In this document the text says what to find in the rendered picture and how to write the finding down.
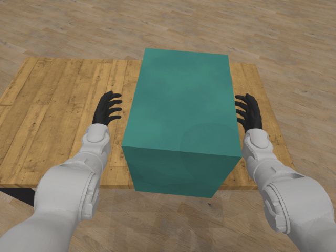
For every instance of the left robot hand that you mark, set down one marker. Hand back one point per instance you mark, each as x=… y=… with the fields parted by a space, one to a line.
x=102 y=111

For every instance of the robot left upper arm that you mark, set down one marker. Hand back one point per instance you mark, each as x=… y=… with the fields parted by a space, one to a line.
x=66 y=197

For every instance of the table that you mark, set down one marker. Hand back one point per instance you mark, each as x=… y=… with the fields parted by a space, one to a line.
x=50 y=102

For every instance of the right robot hand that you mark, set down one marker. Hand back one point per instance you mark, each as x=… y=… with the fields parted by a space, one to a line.
x=252 y=117

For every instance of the robot right upper arm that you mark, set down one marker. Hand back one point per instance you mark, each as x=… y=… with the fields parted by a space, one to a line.
x=300 y=209

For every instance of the carton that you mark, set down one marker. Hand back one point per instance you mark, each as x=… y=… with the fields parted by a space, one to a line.
x=182 y=133

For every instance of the right robot forearm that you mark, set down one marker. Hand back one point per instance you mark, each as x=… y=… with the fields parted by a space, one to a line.
x=262 y=165

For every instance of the left robot forearm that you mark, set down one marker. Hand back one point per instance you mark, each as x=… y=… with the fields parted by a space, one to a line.
x=92 y=156

